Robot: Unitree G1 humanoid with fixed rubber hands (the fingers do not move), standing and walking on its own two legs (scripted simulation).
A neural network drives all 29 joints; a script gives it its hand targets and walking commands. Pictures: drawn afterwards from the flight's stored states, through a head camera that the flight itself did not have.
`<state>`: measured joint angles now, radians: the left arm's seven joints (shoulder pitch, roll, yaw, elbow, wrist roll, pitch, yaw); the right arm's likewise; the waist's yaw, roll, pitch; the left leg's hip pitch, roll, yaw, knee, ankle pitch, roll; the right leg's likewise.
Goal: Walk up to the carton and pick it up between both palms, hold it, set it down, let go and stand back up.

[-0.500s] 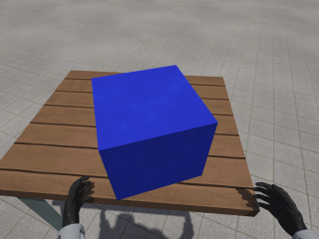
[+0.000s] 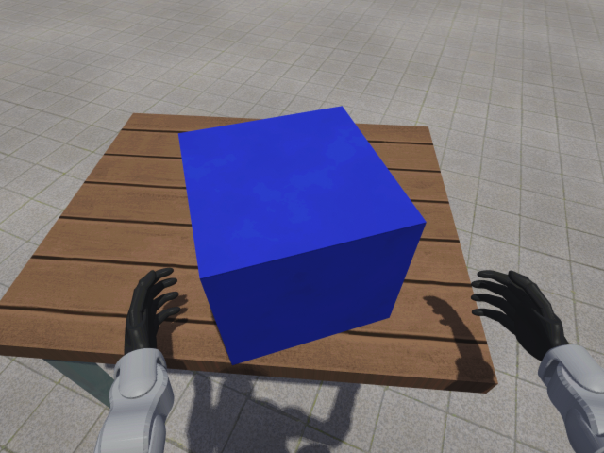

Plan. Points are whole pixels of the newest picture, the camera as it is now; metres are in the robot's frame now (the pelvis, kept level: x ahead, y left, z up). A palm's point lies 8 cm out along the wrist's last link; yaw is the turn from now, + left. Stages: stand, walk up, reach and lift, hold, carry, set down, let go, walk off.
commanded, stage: reach and lift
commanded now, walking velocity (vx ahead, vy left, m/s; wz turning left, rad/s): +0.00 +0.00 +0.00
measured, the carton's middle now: (289, 230) +0.44 +0.10 +0.01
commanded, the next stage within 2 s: none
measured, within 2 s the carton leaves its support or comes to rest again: neither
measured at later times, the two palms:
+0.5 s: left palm (126, 285) +0.26 +0.27 +0.10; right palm (522, 258) +0.36 -0.22 +0.09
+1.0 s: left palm (113, 238) +0.30 +0.28 +0.14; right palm (502, 189) +0.43 -0.19 +0.15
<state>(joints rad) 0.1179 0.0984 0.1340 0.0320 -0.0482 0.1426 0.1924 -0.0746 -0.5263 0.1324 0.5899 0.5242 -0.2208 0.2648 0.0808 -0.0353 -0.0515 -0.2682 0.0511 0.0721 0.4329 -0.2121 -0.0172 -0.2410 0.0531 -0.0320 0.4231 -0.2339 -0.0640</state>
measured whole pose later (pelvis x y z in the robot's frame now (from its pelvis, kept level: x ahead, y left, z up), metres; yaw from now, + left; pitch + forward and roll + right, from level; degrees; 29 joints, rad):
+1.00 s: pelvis -0.01 -0.01 +0.00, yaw +2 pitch +6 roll +0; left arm -0.42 0.21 0.27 0.07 -0.15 0.63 0.14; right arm -0.70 -0.57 0.11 0.68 0.50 0.26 0.16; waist 0.14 0.00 -0.08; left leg -0.32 0.05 0.04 0.36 -0.14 -0.03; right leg -0.29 0.06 -0.06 0.35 -0.17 -0.07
